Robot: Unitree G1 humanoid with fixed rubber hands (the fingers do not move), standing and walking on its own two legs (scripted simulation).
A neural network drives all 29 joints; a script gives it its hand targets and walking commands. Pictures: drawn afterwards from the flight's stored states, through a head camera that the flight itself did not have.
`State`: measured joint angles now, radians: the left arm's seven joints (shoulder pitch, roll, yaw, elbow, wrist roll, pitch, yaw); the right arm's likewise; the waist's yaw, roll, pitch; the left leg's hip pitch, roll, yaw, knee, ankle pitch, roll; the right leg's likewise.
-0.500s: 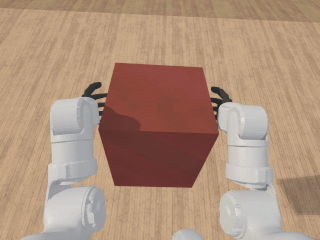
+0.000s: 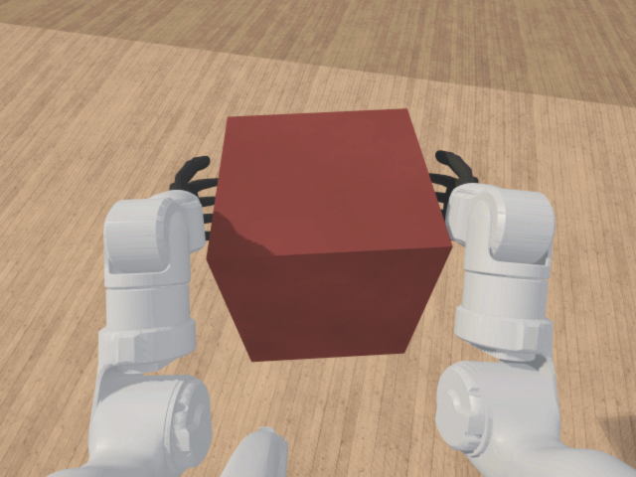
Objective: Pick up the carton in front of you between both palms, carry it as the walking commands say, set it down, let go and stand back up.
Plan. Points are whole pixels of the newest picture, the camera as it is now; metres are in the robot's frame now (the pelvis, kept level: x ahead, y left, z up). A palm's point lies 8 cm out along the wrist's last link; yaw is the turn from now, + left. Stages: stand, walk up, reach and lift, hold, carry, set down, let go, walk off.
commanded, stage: carry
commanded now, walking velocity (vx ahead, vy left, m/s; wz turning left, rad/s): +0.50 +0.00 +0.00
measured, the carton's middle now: (323, 245) +0.39 +0.04 +0.08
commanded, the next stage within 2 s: none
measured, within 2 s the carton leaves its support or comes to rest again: neither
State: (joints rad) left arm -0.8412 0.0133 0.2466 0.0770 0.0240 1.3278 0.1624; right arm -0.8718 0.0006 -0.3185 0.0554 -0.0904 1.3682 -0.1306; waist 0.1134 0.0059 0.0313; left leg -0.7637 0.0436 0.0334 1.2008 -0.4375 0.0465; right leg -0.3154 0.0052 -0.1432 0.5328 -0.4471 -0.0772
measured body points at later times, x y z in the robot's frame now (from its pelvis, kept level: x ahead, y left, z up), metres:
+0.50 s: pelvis +0.32 +0.03 +0.04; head +0.35 +0.03 +0.49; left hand +0.72 +0.15 +0.21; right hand +0.69 -0.15 +0.20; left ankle +0.24 +0.12 -0.70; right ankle +0.46 -0.09 -0.64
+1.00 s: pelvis +0.63 +0.04 +0.08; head +0.65 +0.04 +0.53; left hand +1.03 +0.19 +0.24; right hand +1.02 -0.11 +0.24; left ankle +0.73 +0.13 -0.63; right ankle +0.50 -0.08 -0.59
